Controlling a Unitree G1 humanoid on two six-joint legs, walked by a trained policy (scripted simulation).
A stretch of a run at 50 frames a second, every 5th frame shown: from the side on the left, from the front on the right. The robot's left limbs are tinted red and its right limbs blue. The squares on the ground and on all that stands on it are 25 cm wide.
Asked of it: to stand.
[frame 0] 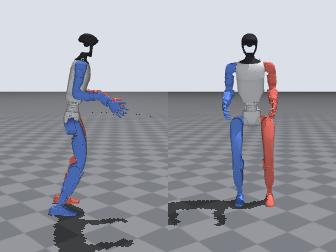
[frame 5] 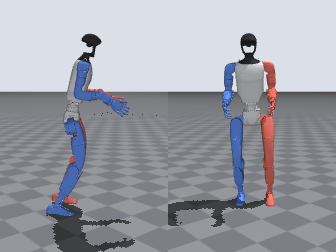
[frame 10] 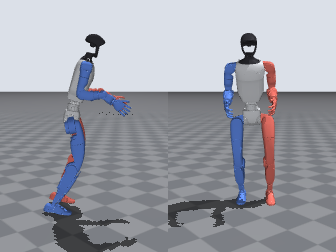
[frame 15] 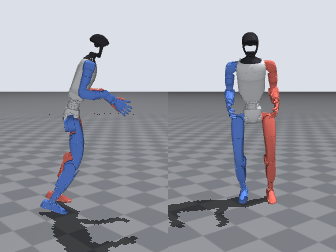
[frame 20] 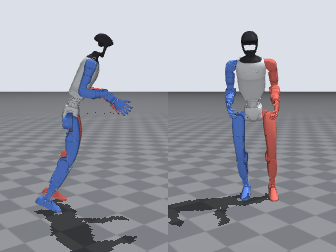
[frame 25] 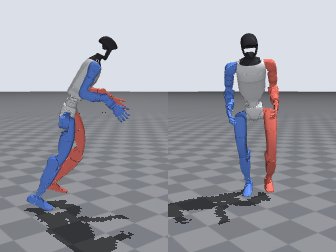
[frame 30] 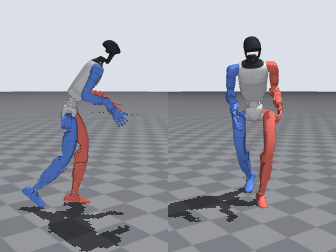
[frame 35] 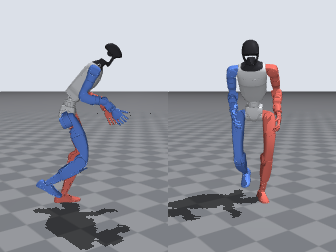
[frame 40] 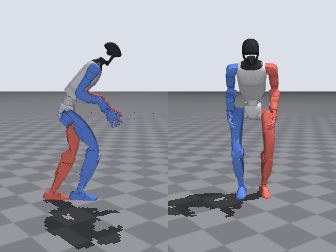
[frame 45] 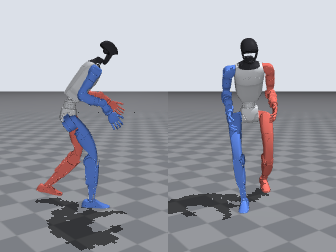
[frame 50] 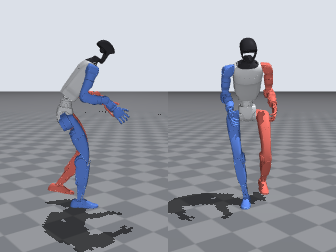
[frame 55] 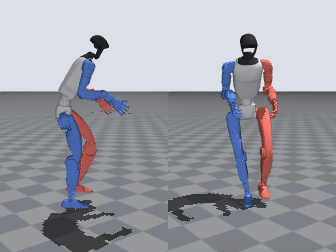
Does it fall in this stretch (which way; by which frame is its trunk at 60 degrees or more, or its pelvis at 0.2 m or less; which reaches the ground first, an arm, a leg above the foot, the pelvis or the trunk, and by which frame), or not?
no
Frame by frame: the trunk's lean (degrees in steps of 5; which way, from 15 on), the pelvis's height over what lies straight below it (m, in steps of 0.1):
0: 15 forward, 0.8
5: 15 forward, 0.8
10: 20 forward, 0.8
15: 25 forward, 0.8
20: 25 forward, 0.8
25: 35 forward, 0.8
30: 40 forward, 0.8
35: 45 forward, 0.8
40: 45 forward, 0.8
45: 40 forward, 0.8
50: 40 forward, 0.8
55: 35 forward, 0.8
